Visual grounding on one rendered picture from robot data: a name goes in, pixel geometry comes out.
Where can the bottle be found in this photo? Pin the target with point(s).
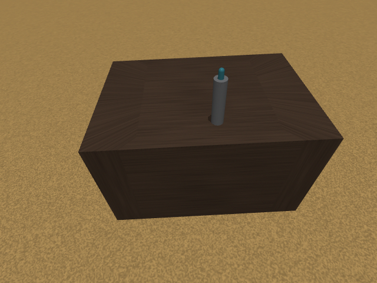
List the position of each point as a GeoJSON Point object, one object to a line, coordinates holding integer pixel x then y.
{"type": "Point", "coordinates": [220, 83]}

